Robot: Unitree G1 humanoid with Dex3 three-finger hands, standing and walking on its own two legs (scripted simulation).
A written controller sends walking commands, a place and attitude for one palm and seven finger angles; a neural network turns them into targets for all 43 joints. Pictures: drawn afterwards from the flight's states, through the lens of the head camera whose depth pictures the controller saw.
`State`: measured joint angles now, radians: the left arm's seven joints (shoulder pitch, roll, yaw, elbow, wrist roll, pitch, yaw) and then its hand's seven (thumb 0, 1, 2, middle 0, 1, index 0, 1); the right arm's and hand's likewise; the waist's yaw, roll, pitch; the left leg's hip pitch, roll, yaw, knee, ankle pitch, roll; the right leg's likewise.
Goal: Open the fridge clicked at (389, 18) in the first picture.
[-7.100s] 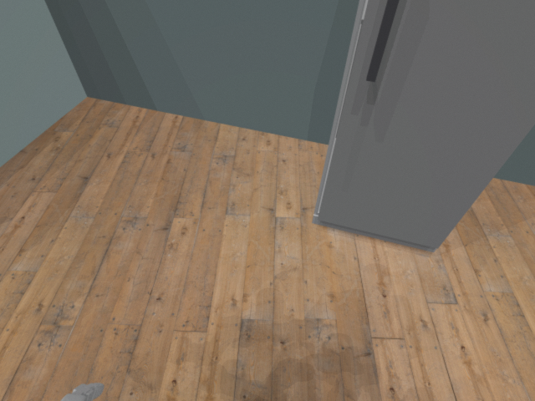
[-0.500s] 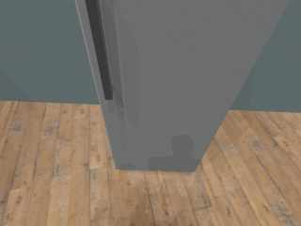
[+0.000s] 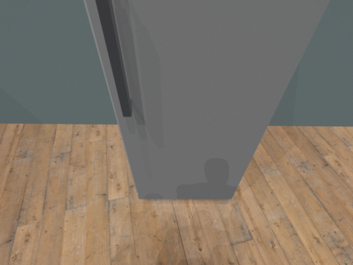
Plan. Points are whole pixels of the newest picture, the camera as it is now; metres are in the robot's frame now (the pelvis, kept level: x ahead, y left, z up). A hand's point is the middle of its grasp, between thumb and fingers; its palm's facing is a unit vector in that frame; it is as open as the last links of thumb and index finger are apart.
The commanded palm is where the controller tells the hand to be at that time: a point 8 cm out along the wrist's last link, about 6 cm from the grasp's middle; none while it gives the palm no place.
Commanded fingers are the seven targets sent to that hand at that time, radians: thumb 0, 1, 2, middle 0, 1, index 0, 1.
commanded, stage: come to a stop and stand still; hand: left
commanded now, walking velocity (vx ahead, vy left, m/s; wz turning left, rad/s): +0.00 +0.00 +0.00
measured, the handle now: (116, 47) +0.53 +0.17 +0.23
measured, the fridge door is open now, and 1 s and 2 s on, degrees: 0 0 0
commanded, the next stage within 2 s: look again from close up in 0.14 s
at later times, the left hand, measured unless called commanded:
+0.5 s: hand out of the picture +0.11 +0.27 -0.13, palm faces -0.01 -0.93 -0.37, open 7.4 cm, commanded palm none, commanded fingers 0.00 0.90 0.90 -0.20 -0.30 -0.20 -0.30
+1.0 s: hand out of the picture +0.03 +0.24 -0.16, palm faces -0.02 -0.96 -0.28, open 7.4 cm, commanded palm none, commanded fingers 0.00 0.90 0.90 -0.20 -0.30 -0.20 -0.30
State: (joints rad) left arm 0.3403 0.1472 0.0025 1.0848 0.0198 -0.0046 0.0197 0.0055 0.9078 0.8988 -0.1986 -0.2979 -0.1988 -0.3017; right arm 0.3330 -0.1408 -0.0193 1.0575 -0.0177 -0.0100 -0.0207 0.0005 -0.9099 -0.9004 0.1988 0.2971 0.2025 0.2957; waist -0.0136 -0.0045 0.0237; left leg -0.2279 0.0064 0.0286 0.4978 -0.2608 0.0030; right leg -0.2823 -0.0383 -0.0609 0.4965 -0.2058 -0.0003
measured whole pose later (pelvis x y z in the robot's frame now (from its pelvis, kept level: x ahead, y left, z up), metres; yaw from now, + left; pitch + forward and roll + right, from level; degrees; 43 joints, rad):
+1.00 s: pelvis -0.01 +0.01 +0.01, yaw +0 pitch -3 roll +0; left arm 0.22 0.29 -0.01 1.08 0.01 0.00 0.01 0.01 0.91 0.90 -0.20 -0.30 -0.20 -0.30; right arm 0.20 -0.29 0.00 1.10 0.00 -0.01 0.01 0.00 -0.91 -0.90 0.20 0.30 0.20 0.30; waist -0.01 -0.01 0.04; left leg -0.14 -0.01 0.03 0.38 -0.20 0.02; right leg -0.19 -0.05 -0.06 0.37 -0.13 0.02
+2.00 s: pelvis +0.01 +0.00 +0.01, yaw +1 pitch -2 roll +0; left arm 0.16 0.31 0.00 1.08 0.01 -0.01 0.00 0.01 0.91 0.90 -0.20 -0.30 -0.20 -0.30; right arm 0.15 -0.31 0.00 1.11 -0.01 -0.01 0.00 0.00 -0.91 -0.90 0.20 0.30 0.20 0.30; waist 0.00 0.00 0.04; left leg -0.10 0.00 0.02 0.32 -0.19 0.01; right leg -0.15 -0.04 -0.07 0.32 -0.14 0.01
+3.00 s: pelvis +0.03 +0.01 +0.01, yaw +1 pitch -2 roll +0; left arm 0.16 0.32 0.00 1.10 0.01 -0.01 0.00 0.01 0.91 0.90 -0.20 -0.30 -0.20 -0.30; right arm 0.15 -0.32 0.01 1.11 -0.01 -0.02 0.00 0.00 -0.91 -0.90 0.20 0.30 0.20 0.30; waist 0.00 -0.01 0.03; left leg -0.07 -0.01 0.01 0.29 -0.19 0.01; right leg -0.12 -0.04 -0.08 0.30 -0.15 0.01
